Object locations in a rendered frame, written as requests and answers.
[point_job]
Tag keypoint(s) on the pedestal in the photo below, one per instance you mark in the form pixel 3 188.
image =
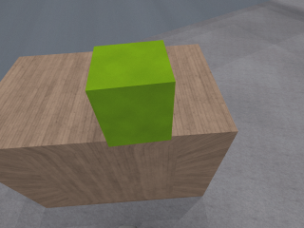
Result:
pixel 54 152

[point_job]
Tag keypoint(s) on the carton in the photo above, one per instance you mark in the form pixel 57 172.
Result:
pixel 131 88

